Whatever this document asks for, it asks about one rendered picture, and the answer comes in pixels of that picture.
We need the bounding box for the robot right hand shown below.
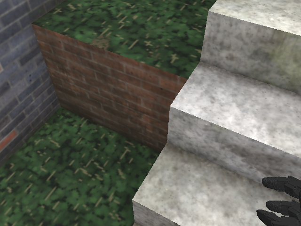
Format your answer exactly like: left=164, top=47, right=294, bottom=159
left=256, top=175, right=301, bottom=226

